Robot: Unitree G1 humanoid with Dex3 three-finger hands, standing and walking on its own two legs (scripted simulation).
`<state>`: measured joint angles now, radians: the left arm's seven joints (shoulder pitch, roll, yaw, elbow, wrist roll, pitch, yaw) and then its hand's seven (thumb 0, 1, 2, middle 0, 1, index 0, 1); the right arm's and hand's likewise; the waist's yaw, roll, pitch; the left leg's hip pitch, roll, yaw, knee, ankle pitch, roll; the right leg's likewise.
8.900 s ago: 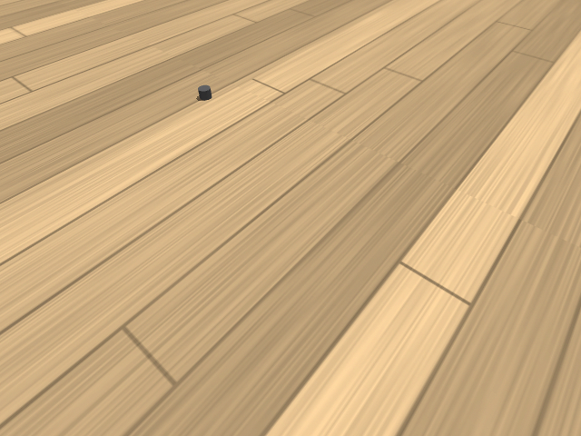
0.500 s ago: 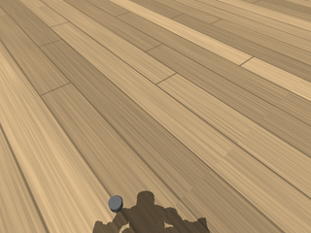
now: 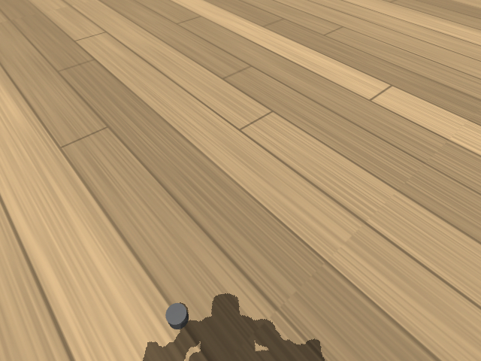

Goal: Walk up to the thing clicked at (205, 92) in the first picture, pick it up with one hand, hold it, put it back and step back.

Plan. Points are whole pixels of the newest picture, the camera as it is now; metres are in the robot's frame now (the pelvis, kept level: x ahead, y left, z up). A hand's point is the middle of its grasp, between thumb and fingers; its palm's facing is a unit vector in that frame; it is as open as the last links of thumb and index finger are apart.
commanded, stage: stand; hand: left
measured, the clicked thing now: (177, 316) +0.43 +0.25 -0.75
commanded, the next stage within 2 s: walk up in 1.56 s
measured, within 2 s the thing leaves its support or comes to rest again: neither
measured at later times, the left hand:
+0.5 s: hand out of the picture +0.08 +0.25 -0.16, palm faces -0.02 -0.94 -0.35, open 7.4 cm
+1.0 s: hand out of the picture +0.06 +0.25 -0.16, palm faces -0.03 -0.94 -0.35, open 7.4 cm
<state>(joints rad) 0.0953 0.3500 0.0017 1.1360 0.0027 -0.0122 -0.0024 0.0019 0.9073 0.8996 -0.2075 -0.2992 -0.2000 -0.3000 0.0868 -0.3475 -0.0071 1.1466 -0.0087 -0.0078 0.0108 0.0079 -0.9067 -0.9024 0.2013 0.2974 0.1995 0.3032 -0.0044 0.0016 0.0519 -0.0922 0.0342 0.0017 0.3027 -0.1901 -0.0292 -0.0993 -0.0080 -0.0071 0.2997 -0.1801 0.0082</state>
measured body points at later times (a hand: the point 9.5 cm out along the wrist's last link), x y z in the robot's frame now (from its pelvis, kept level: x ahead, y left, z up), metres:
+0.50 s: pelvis +0.00 +0.00 +0.00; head +0.01 +0.00 +0.45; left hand +0.08 +0.30 -0.13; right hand +0.08 -0.30 -0.13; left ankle -0.02 +0.14 -0.75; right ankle -0.01 -0.12 -0.75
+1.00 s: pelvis -0.01 +0.00 +0.00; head +0.01 +0.00 +0.45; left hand +0.07 +0.30 -0.13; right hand +0.06 -0.30 -0.14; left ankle -0.02 +0.14 -0.75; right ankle -0.01 -0.12 -0.75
